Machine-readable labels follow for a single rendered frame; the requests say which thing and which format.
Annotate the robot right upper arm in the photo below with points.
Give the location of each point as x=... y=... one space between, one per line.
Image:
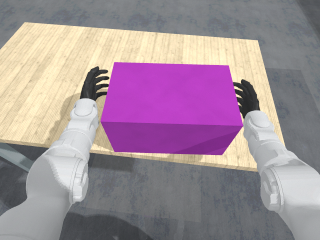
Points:
x=294 y=193

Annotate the left robot forearm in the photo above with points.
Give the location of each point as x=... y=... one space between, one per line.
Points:
x=77 y=138

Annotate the right robot forearm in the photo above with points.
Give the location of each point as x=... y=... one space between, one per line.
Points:
x=264 y=144

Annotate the table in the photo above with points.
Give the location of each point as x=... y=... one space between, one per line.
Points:
x=43 y=68

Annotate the robot left hand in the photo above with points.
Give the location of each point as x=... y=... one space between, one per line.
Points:
x=90 y=88

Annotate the carton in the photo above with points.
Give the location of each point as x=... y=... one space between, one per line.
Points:
x=166 y=108

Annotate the robot right hand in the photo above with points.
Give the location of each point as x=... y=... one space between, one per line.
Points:
x=248 y=101

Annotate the robot left upper arm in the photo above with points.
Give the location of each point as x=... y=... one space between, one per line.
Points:
x=56 y=182

